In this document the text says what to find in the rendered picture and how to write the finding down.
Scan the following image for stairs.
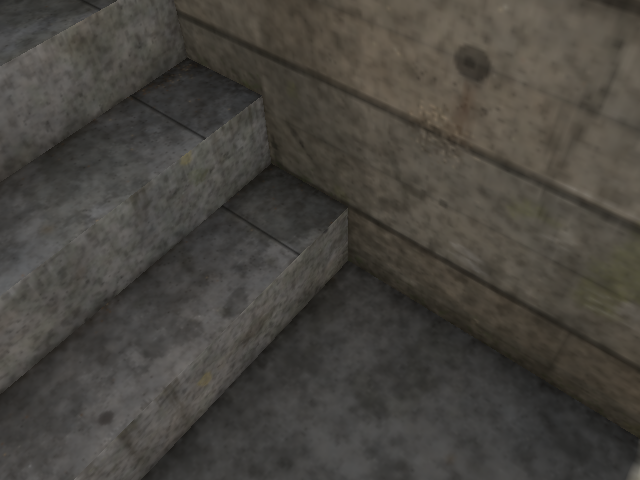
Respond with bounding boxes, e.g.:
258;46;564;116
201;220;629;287
0;0;348;480

